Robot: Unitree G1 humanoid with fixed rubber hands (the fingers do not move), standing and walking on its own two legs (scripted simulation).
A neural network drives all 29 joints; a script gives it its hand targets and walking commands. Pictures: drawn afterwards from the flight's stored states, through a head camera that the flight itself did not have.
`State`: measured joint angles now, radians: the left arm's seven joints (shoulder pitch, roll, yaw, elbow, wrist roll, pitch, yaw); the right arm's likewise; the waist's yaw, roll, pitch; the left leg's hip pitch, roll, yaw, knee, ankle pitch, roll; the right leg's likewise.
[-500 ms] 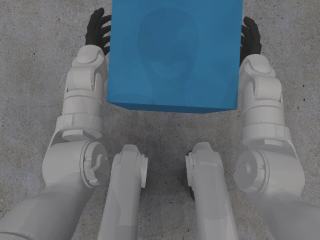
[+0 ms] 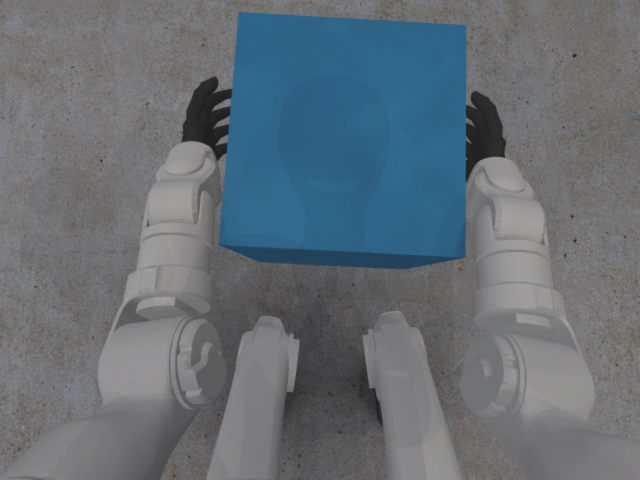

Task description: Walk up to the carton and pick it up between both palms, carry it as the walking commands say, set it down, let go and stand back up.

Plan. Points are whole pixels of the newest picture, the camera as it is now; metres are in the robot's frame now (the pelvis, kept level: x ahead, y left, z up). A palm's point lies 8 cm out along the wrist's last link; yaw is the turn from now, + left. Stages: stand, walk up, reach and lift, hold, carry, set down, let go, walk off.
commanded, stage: reach and lift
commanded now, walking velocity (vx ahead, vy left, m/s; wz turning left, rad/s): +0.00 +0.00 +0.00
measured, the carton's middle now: (339, 169) +0.49 -0.02 -0.13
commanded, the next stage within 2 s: none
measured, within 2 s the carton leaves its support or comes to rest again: neither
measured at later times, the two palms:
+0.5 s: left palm (175, 137) +0.47 +0.15 +0.01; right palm (514, 155) +0.45 -0.18 +0.01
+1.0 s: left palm (136, 120) +0.46 +0.15 +0.09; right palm (564, 142) +0.43 -0.18 +0.08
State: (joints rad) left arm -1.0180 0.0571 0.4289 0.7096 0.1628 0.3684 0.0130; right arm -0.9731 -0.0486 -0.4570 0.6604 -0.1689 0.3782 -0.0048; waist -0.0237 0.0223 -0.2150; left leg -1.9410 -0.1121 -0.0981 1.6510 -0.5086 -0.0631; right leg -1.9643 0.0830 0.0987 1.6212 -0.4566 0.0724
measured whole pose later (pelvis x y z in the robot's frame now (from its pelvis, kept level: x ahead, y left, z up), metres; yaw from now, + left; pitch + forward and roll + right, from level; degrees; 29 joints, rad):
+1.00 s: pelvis +0.05 +0.00 +0.14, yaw +0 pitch +35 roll +0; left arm -0.65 -0.05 0.39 0.60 0.19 0.33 -0.01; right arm -0.60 0.05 -0.41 0.56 -0.18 0.34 0.02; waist -0.03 0.02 -0.26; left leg -1.34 -0.09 -0.13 1.16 -0.43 -0.04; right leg -1.36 0.07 0.12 1.14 -0.39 0.05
